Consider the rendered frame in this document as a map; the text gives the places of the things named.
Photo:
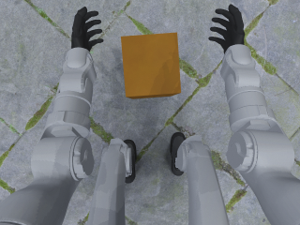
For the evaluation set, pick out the right robot hand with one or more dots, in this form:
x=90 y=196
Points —
x=234 y=33

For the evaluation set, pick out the right robot thigh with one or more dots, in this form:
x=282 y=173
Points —
x=206 y=205

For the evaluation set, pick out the left robot hand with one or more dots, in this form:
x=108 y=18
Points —
x=80 y=37

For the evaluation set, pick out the carton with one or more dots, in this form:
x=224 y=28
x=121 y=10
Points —
x=151 y=65

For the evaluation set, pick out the right robot forearm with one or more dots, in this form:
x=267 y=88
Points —
x=244 y=92

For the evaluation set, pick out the left robot forearm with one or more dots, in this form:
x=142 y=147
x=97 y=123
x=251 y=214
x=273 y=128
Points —
x=73 y=100

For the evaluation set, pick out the robot left upper arm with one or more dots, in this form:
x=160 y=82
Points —
x=59 y=164

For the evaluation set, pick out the robot right upper arm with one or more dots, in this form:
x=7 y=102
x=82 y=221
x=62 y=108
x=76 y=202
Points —
x=265 y=160

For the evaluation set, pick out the robot thigh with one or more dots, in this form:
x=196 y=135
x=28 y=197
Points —
x=108 y=202
x=206 y=205

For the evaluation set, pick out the left robot thigh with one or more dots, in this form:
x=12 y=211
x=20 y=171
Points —
x=108 y=202

